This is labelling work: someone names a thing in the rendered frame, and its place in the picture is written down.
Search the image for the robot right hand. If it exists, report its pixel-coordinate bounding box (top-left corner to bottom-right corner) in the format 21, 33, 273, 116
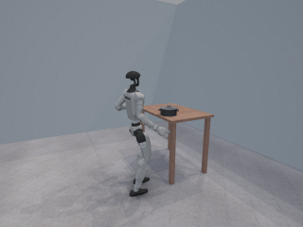
158, 127, 170, 139

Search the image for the robot right thigh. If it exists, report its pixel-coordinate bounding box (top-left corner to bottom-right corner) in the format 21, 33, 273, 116
135, 130, 152, 167

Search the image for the right robot foot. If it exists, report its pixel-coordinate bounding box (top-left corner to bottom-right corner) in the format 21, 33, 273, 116
130, 188, 148, 197

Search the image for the right robot forearm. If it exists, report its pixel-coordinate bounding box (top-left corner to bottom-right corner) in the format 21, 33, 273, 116
139, 114, 160, 132

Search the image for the table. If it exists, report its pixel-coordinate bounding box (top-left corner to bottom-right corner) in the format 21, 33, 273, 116
140, 103, 214, 184

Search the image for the robot right upper arm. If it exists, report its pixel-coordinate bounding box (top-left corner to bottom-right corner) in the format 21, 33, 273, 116
134, 93, 145, 121

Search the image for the pot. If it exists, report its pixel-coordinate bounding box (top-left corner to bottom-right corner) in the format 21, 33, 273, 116
158, 109, 179, 117

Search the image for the robot left upper arm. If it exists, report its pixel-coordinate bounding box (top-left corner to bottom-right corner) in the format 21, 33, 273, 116
115, 89, 128, 111

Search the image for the lid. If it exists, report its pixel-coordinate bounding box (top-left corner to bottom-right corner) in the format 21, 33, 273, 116
160, 106, 178, 111

